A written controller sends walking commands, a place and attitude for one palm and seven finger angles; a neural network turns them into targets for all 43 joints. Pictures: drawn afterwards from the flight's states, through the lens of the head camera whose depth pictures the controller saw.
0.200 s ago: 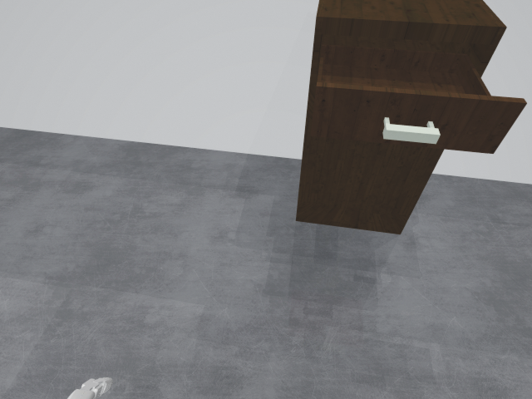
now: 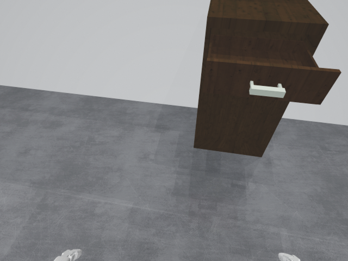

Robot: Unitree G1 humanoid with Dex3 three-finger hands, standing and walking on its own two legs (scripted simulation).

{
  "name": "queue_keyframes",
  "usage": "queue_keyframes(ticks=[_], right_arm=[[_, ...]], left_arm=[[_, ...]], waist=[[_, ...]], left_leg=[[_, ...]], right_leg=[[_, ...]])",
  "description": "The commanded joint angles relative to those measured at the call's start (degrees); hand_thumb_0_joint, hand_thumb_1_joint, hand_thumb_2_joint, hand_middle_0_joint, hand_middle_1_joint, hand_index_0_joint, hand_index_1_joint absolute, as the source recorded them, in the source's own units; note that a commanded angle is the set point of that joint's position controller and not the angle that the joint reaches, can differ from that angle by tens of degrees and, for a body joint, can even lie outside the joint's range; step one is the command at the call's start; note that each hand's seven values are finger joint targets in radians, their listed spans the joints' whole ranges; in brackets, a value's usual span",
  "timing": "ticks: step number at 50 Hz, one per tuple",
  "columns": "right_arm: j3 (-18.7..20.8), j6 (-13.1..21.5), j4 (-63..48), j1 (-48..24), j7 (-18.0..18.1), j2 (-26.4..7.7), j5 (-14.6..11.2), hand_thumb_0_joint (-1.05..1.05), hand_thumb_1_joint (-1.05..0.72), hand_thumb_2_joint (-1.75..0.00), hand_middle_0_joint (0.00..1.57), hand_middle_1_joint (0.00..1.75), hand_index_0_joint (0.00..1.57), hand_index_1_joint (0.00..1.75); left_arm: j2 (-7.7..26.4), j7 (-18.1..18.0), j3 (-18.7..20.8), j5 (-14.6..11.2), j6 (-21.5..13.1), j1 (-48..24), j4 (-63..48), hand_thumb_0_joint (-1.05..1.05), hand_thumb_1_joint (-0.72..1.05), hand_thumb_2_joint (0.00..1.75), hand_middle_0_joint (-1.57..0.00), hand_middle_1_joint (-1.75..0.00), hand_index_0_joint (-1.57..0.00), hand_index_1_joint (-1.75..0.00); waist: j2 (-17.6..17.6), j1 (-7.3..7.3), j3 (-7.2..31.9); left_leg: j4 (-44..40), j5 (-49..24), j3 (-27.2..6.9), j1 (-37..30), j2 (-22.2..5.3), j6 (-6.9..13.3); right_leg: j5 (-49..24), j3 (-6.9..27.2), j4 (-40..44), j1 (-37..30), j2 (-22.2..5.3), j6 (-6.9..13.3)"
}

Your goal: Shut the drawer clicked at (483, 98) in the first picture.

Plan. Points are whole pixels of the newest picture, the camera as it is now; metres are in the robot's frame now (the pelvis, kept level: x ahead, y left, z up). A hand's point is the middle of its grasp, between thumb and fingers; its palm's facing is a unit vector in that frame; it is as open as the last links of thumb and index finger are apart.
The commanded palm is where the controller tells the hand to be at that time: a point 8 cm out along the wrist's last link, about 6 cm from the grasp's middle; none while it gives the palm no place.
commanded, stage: stand and wait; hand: left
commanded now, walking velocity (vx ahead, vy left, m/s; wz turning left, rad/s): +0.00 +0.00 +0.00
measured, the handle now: (266, 87) +0.69 -0.29 +0.03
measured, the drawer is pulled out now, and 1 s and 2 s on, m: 0.30 0.30 0.30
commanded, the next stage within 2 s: look at it before walking up in 0.62 s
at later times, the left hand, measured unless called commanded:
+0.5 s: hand out of the picture +0.05 +0.24 -0.15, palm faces -0.02 -0.94 -0.34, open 7.4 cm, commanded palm none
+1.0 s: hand out of the picture +0.05 +0.23 -0.15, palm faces -0.02 -0.94 -0.33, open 7.4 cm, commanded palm none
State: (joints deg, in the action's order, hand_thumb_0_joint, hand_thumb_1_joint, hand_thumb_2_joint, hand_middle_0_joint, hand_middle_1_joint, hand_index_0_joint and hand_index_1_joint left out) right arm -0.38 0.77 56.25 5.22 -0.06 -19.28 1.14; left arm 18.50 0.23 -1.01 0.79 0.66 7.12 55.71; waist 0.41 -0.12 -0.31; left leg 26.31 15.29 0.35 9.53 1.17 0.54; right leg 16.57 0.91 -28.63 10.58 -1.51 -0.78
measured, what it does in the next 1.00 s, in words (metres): stands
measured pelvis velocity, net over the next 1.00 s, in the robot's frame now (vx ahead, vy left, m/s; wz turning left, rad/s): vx -0.02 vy -0.01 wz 0.00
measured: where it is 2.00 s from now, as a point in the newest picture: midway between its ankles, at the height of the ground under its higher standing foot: outside the picture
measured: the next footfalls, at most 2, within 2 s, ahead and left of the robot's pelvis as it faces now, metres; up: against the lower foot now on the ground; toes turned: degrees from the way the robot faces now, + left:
none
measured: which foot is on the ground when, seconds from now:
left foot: down 0.00-1.00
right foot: down 0.00-1.00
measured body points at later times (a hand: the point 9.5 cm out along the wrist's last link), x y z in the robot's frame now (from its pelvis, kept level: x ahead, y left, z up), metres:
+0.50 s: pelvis -0.02 -0.01 +0.01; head -0.01 -0.02 +0.46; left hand +0.05 +0.29 -0.12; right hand +0.06 -0.31 -0.13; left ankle -0.01 +0.12 -0.74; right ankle -0.01 -0.13 -0.74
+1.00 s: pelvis -0.02 -0.01 +0.01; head -0.02 -0.02 +0.46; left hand +0.05 +0.28 -0.12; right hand +0.05 -0.30 -0.13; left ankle -0.01 +0.12 -0.74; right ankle -0.01 -0.13 -0.74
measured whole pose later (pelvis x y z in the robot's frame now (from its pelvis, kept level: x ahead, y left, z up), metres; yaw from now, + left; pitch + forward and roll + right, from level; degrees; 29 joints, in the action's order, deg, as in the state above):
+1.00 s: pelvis -0.02 -0.01 +0.01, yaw +0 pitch -2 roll +0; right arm -0.3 1.0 63.8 7.8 0.0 -19.1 0.7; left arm 18.6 0.3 -0.2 0.8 0.1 8.2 62.1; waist 0.3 0.0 -1.4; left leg 20.6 10.6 -0.3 8.2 0.1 -0.5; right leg 11.7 0.2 -22.4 9.0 -0.4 0.0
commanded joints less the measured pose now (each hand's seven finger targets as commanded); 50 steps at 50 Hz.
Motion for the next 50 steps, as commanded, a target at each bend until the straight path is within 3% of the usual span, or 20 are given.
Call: queue_keyframes(ticks=[1,30,50], right_arm=[[2.97,1.32,-3.18,-2.22,0.9,-11.3,-0.28,0.0,-0.9,-0.9,0.2,0.3,0.2,0.3],[2.37,1.26,3.29,0.27,0.84,-11.04,-0.59,0.0,-0.9,-0.9,0.2,0.3,0.2,0.3],[2.37,1.48,3.86,0.39,0.88,-10.91,-0.65,0.0,-0.9,-0.9,0.2,0.3,0.2,0.3]], left_arm=[[12.63,-1.09,3.19,-0.02,-1.69,-2.7,-3.38,0.0,0.9,0.9,-0.2,-0.3,-0.2,-0.3],[12.42,-0.9,3.09,-0.18,-2.08,-1.4,2.32,0.0,0.9,0.9,-0.2,-0.3,-0.2,-0.3],[11.91,-0.9,3.04,-0.07,-2.12,-1.03,2.74,0.0,0.9,0.9,-0.2,-0.3,-0.2,-0.3]], waist=[[-0.94,0.16,3.29],[-1.28,-0.06,0.59],[-0.27,-0.06,1.62]], left_leg=[[-5.15,-13.71,-5.02,-0.49,-6.85,1.63],[-8.86,-7.29,-6.13,0.34,-7.33,0.81],[-9.61,-9.36,-6.27,-1.03,-7.74,0.79]], right_leg=[[-13.48,4.1,4.64,-1.43,-4.67,2.7],[-6.17,5.66,10.62,-1.51,-5.28,2.78],[-8.87,5.19,10.6,-2.18,-5.08,2.47]])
